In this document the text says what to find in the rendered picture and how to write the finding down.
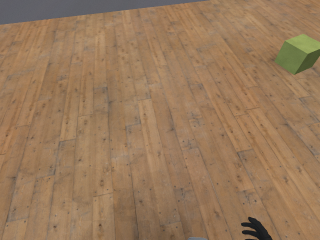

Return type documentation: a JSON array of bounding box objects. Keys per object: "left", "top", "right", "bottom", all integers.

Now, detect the carton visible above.
[{"left": 274, "top": 34, "right": 320, "bottom": 75}]

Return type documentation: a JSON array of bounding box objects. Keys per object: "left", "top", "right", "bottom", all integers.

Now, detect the robot right hand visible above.
[{"left": 241, "top": 217, "right": 273, "bottom": 240}]

